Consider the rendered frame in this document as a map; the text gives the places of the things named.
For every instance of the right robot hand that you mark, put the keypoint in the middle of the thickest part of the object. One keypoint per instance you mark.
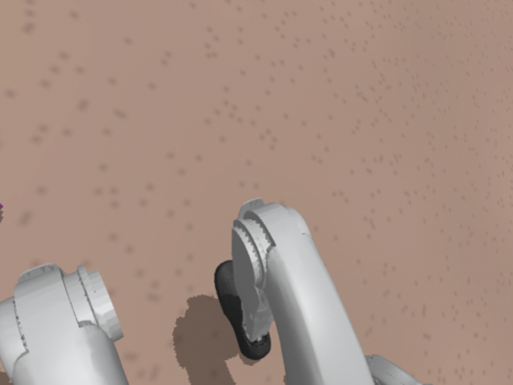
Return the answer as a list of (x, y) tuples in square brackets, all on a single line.
[(384, 372)]

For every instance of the right robot foot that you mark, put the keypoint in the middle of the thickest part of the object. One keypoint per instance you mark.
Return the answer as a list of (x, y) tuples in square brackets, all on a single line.
[(231, 306)]

